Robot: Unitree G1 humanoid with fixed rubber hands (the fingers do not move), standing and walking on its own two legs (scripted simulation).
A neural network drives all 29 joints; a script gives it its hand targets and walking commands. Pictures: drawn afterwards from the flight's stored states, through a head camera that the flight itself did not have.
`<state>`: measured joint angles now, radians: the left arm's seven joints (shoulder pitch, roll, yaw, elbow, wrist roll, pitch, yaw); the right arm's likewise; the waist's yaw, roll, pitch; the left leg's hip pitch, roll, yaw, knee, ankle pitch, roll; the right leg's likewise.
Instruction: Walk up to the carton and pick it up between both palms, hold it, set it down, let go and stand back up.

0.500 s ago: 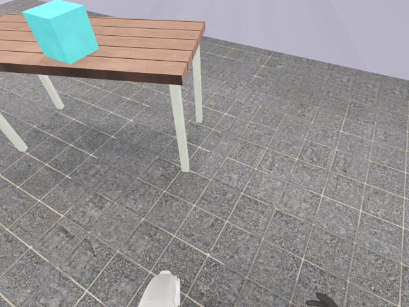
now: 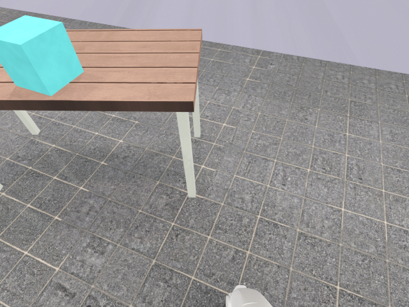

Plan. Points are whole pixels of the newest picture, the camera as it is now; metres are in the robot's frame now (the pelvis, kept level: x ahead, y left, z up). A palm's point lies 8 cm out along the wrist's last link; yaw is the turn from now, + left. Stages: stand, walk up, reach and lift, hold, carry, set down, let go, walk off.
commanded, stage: walk up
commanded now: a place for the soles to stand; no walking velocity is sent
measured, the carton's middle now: (38, 55) +0.95 +0.52 +0.04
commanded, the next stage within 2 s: none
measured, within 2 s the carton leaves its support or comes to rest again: neither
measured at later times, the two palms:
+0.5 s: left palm out of the picture +0.19 +0.47 -0.14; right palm (226, 248) +0.27 -0.07 -0.12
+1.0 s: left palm out of the picture +0.33 +0.61 -0.09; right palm (159, 199) +0.42 +0.10 -0.12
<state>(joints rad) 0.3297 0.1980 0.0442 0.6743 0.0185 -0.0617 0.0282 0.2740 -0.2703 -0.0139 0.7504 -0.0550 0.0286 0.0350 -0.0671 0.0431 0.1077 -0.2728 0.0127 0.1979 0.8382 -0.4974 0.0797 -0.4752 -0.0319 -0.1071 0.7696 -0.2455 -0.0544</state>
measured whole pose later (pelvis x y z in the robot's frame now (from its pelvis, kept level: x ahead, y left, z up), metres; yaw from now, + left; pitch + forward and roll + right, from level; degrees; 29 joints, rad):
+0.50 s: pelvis +0.16 +0.19 -0.03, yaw +1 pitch -5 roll +1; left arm 0.38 0.28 0.07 0.78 0.02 0.02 0.06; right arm 0.24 -0.25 -0.03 0.72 -0.02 0.02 0.06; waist -0.02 -0.02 0.07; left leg -0.46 0.10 0.11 1.02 -0.45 0.00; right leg -0.45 -0.08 0.10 1.34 -0.59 -0.03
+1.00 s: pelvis +0.29 +0.34 +0.00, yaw +1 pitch -5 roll -2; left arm 0.36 0.21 0.04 0.70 0.07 -0.04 0.07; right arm 0.16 -0.30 -0.04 0.69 -0.04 0.10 0.08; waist 0.00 0.12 0.15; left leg -0.56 0.15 -0.04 0.98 -0.37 -0.02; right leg -0.28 -0.15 -0.05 0.83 -0.46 0.06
